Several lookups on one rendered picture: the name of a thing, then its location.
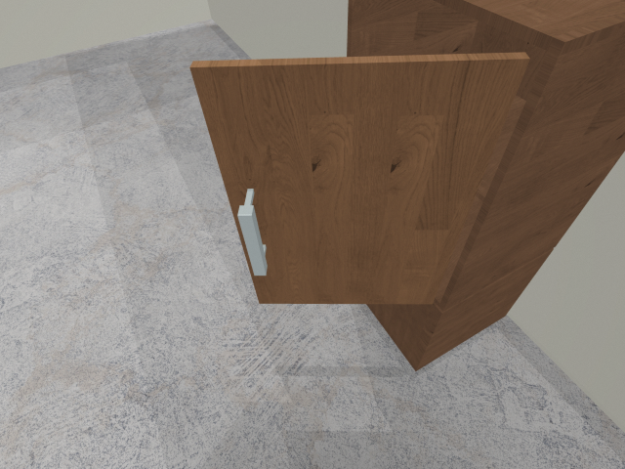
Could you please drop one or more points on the cupboard door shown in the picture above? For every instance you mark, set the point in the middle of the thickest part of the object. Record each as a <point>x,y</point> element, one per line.
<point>364,169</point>

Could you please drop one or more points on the handle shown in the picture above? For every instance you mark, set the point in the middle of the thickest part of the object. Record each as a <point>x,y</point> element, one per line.
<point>250,230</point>

